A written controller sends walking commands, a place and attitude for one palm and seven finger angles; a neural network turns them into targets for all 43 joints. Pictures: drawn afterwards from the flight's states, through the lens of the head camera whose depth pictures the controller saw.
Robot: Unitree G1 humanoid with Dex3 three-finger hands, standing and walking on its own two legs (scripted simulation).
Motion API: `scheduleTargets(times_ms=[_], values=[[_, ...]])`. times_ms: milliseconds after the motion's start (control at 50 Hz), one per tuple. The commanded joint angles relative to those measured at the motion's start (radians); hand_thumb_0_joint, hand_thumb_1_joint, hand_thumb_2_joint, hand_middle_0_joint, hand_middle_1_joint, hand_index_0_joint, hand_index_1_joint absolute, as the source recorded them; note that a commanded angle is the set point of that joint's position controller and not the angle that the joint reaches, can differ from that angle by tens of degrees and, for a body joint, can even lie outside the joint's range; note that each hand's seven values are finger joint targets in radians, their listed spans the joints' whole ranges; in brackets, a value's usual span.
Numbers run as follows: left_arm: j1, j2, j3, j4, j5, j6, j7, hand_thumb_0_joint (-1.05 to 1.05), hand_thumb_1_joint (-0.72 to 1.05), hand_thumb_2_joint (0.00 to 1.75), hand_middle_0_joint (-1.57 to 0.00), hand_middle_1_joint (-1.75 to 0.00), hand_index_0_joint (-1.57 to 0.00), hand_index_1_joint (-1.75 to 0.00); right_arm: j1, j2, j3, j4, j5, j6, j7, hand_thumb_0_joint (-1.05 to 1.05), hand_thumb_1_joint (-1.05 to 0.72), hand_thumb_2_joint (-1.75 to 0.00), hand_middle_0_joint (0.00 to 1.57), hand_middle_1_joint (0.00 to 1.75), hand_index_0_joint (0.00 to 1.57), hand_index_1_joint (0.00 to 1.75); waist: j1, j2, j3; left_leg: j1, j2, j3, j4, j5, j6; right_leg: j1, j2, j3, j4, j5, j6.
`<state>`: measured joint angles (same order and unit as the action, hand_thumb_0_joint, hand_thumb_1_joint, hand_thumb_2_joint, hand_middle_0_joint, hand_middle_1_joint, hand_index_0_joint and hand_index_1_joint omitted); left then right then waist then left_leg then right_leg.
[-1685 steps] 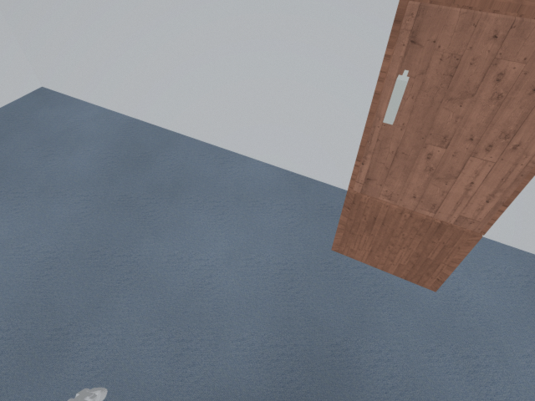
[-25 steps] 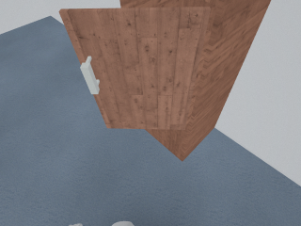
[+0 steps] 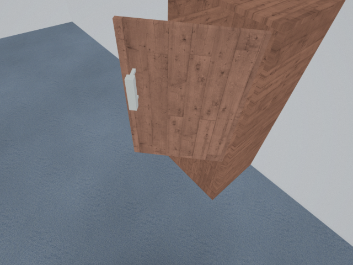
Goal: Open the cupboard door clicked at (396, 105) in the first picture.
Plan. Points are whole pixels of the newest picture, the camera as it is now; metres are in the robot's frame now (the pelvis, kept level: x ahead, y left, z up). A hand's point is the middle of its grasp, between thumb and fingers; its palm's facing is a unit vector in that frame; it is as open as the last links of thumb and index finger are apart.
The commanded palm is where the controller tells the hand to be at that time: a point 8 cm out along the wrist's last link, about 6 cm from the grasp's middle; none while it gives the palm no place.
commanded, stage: come to a stop and stand still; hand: left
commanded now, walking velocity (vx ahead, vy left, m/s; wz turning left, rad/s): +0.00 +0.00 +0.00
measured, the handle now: (133, 89) +0.60 +0.20 +0.04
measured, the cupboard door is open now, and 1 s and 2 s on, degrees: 43 43 43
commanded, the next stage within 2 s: look again from close up in 0.16 s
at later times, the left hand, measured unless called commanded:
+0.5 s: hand out of the picture +0.04 +0.19 -0.18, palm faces -0.01 -0.97 -0.22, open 7.3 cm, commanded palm none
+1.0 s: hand (105, 230) +0.19 +0.18 -0.05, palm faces +0.26 -0.96 -0.12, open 7.5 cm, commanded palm +0.13 +0.24 -0.06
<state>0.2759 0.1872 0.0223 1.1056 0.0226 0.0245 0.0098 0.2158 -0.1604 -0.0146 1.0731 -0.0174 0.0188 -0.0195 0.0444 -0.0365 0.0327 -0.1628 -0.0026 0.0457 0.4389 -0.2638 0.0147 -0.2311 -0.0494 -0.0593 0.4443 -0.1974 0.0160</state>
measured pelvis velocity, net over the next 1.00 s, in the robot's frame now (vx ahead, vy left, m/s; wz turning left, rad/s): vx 0.01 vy -0.02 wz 0.02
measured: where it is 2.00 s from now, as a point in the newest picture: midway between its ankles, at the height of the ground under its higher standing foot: outside the picture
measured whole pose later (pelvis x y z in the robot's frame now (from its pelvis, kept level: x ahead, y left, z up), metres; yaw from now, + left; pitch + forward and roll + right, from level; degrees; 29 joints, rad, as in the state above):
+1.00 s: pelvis +0.01 -0.02 -0.01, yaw +1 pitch +2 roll +1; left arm 0.38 0.15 0.11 0.27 -0.15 -0.16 0.02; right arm 0.29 -0.23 -0.02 0.83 0.01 -0.24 -0.05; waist -0.01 0.01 -0.01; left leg -0.26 0.01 0.02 0.57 -0.34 -0.01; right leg -0.33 -0.05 -0.08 0.60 -0.30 0.00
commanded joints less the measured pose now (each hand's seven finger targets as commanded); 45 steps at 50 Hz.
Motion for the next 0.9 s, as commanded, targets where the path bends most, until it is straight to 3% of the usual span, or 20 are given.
scheduleTargets(times_ms=[0,120,220,240,260,280,300,360,380,460,800,820,840,860,880], values=[[0.026,0.065,0.005,-0.021,-0.005,-0.026,0.01,0.0,0.9,0.9,-0.2,-0.3,-0.2,-0.3,0.061,-0.113,-0.02,-0.026,0.006,-0.024,-0.013,0.0,-0.9,-0.9,0.2,0.3,0.2,0.3,-0.031,0.033,0.024,-0.092,0.109,-0.104,-0.164,-0.046,0.01,0.049,-0.053,0.081,-0.09,0.013,-0.031],[0.05,0.052,-0.003,0.008,-0.01,-0.034,0.016,0.0,0.9,0.9,-0.2,-0.3,-0.2,-0.3,0.1,-0.095,-0.009,0.007,0.009,-0.035,-0.019,0.0,-0.9,-0.9,0.2,0.3,0.2,0.3,-0.037,0.031,0.01,-0.032,0.109,-0.082,-0.134,0.098,0.006,0.049,-0.06,0.087,-0.088,0.073,-0.034],[0.062,0.041,-0.005,0.022,-0.012,-0.032,0.02,0.0,0.9,0.9,-0.2,-0.3,-0.2,-0.3,0.123,-0.081,-0.004,0.031,0.009,-0.039,-0.023,0.0,-0.9,-0.9,0.2,0.3,0.2,0.3,-0.033,0.035,0.035,-0.04,0.108,-0.079,-0.135,0.124,0.006,0.056,-0.061,0.079,-0.081,0.081,-0.033],[0.139,0.064,-0.019,0.046,0.003,-0.058,0.067,0.0,0.9,0.9,-0.2,-0.3,-0.2,-0.3,0.028,-0.115,0.0,-0.04,0.017,-0.058,-0.007,0.0,-0.9,-0.9,0.2,0.3,0.2,0.3,-0.007,0.104,0.022,-0.062,0.128,-0.036,0.049,0.288,-0.015,0.039,-0.104,0.113,-0.028,0.353,-0.035],[0.106,0.104,-0.013,0.006,-0.006,-0.066,0.057,0.0,0.9,0.9,-0.2,-0.3,-0.2,-0.3,0.098,-0.067,0.002,-0.056,0.011,-0.053,-0.004,0.0,-0.9,-0.9,0.2,0.3,0.2,0.3,-0.052,0.128,-0.053,-0.062,0.073,-0.057,0.006,0.082,-0.015,0.073,-0.111,0.126,-0.01,0.192,-0.055],[0.072,0.108,-0.012,-0.012,-0.008,-0.071,0.046,0.0,0.9,0.9,-0.2,-0.3,-0.2,-0.3,0.099,-0.062,0.01,-0.059,0.001,-0.054,0.004,0.0,-0.9,-0.9,0.2,0.3,0.2,0.3,-0.04,0.136,-0.028,-0.085,0.072,-0.061,-0.009,0.058,-0.01,0.051,-0.096,0.11,0.002,0.118,-0.059],[0.065,0.091,-0.015,-0.023,-0.006,-0.068,0.039,0.0,0.9,0.9,-0.2,-0.3,-0.2,-0.3,0.12,-0.069,0.008,-0.07,0.002,-0.059,0.003,0.0,-0.9,-0.9,0.2,0.3,0.2,0.3,-0.047,0.124,-0.024,-0.089,0.088,-0.087,-0.031,0.081,0.0,0.031,-0.074,0.094,0.011,0.024,-0.056],[0.058,0.053,-0.021,-0.027,-0.007,-0.059,0.032,0.0,0.9,0.9,-0.2,-0.3,-0.2,-0.3,0.143,-0.086,0.008,-0.073,0.004,-0.066,-0.007,0.0,-0.9,-0.9,0.2,0.3,0.2,0.3,-0.046,0.061,0.003,-0.088,0.113,-0.11,-0.047,0.192,0.024,0.031,-0.049,0.061,0.029,0.044,-0.047],[0.049,0.055,-0.02,-0.027,-0.007,-0.057,0.031,0.0,0.9,0.9,-0.2,-0.3,-0.2,-0.3,0.15,-0.084,0.008,-0.071,0.002,-0.068,-0.01,0.0,-0.9,-0.9,0.2,0.3,0.2,0.3,-0.043,0.068,0.017,-0.095,0.115,-0.108,-0.051,0.228,0.027,0.037,-0.047,0.057,0.037,0.057,-0.048],[0.038,0.064,-0.015,-0.038,-0.011,-0.052,0.029,0.0,0.9,0.9,-0.2,-0.3,-0.2,-0.3,0.148,-0.1,0.007,-0.064,0.004,-0.067,-0.012,0.0,-0.9,-0.9,0.2,0.3,0.2,0.3,-0.042,0.025,0.038,-0.085,0.106,-0.102,-0.074,0.181,0.027,0.037,-0.05,0.068,0.024,0.067,-0.047],[-0.015,0.124,0.001,-0.057,-0.011,-0.055,0.025,0.0,0.9,0.9,-0.2,-0.3,-0.2,-0.3,0.09,-0.134,0.002,-0.015,0.002,-0.062,-0.012,0.0,-0.9,-0.9,0.2,0.3,0.2,0.3,-0.039,0.024,0.007,-0.01,0.105,-0.063,-0.084,0.212,0.016,0.074,-0.069,0.089,-0.006,0.195,-0.054],[0.1,0.113,0.0,-0.014,-0.007,-0.061,0.066,0.0,0.9,0.9,-0.2,-0.3,-0.2,-0.3,0.017,-0.145,-0.009,-0.075,0.017,-0.058,-0.004,0.0,-0.9,-0.9,0.2,0.3,0.2,0.3,-0.003,-0.137,-0.006,-0.079,0.13,-0.026,0.128,0.248,-0.014,0.095,-0.124,0.132,0.008,0.585,-0.03],[-0.719,0.403,0.238,-1.529,-0.179,-0.291,0.055,0.0,0.88,0.89,-0.2,-0.32,-0.2,-0.32,0.033,-0.279,-0.04,-0.394,0.059,-0.212,-0.041,0.0,-0.9,-0.9,0.2,0.3,0.2,0.3,-0.107,0.068,-0.499,0.107,0.007,-0.048,-0.006,0.413,0.007,0.186,-0.023,0.067,0.084,0.502,-0.057],[-0.131,0.302,0.187,-1.22,-0.097,-0.245,0.073,0.0,0.85,0.88,-0.2,-0.33,-0.2,-0.33,-0.029,-0.207,-0.028,-0.363,0.033,-0.294,-0.077,0.0,-0.9,-0.9,0.2,0.3,0.2,0.3,-0.013,0.269,-0.446,0.166,0.032,-0.025,-0.003,0.543,0.005,0.136,0.023,0.047,0.113,0.266,-0.073],[0.095,0.07,0.075,-1.087,-0.163,-0.133,0.087,0.0,0.83,0.87,-0.21,-0.34,-0.21,-0.34,-0.056,-0.164,-0.023,-0.36,0.055,-0.318,-0.066,0.0,-0.9,-0.9,0.2,0.3,0.2,0.3,-0.036,0.291,-0.266,0.06,0.034,-0.046,-0.001,0.496,-0.047,0.036,0.02,-0.014,0.087,0.093,-0.058]])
